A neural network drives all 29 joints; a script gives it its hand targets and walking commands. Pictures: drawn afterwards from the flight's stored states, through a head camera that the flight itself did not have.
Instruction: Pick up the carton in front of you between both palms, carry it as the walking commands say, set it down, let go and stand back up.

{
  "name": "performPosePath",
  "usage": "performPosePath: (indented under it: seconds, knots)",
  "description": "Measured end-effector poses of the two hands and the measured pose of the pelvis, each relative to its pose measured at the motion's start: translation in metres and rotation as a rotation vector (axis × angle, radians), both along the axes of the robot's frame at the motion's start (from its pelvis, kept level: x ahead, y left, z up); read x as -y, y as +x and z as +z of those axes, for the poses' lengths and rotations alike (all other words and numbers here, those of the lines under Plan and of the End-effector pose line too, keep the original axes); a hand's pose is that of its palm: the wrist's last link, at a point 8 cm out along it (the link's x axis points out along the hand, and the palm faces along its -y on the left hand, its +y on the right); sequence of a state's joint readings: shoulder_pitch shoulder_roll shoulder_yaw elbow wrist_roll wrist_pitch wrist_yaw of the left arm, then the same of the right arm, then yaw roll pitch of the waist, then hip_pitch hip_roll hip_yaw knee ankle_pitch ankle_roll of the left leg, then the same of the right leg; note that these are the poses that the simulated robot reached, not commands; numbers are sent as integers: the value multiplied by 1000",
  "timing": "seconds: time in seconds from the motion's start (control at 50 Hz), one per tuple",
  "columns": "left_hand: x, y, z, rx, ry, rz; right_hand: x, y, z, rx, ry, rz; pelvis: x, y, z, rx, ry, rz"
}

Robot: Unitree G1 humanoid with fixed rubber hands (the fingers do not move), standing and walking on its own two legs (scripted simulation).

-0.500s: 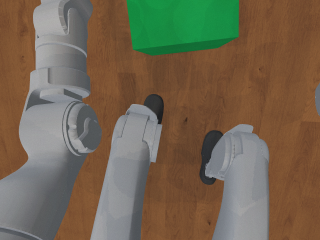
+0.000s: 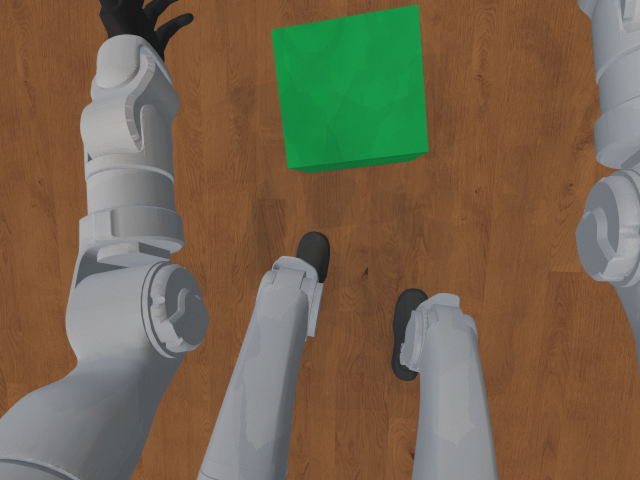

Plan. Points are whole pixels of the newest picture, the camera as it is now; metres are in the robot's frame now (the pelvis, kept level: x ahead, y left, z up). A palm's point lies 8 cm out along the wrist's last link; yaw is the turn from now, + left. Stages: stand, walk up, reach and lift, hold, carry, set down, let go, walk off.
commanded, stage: set down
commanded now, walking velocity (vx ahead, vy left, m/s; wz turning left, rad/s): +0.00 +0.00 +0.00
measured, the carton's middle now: (353, 107) +0.52 +0.09 -0.45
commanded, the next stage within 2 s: let go in 0.12 s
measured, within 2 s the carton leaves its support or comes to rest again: neither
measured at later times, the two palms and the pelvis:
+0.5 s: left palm (60, 106) +0.41 +0.25 +0.02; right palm out of the picture +0.49 -0.15 +0.02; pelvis +0.03 +0.02 +0.12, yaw -4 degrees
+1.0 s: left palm out of the picture +0.26 +0.26 +0.12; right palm out of the picture +0.35 -0.18 +0.10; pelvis +0.09 +0.03 +0.19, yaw +0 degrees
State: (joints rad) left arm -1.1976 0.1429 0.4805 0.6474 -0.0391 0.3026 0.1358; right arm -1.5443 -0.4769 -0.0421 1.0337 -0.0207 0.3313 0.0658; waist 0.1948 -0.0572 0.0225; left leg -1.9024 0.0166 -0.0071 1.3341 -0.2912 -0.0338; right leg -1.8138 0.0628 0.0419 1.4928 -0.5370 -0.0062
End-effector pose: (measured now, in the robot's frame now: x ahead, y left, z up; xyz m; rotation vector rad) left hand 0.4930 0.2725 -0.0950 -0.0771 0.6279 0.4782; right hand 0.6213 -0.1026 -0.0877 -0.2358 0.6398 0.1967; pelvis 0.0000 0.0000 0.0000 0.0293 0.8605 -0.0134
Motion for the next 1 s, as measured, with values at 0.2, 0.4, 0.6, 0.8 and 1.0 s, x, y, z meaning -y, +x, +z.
performPosePath:
  seconds: [0.2,0.4,0.6,0.8,1.0]
  knots:
    - [13,-9,48,-7,-9,-38,15,-12,50,-29,0,-27,-9,3,54,51,-29,0]
    - [24,-51,85,-82,35,-232,38,-76,81,-27,-31,-149,-17,18,98,115,-42,-19]
    - [9,-109,143,-166,74,-422,48,-167,131,-21,-52,-296,-30,39,140,297,-54,-16]
    - [-5,-183,180,-185,43,-415,48,-223,164,-53,-58,-244,-37,66,167,502,-43,13]
    - [11,-237,214,-208,48,-402,79,-274,189,-73,-57,-235,-28,89,188,687,-26,17]
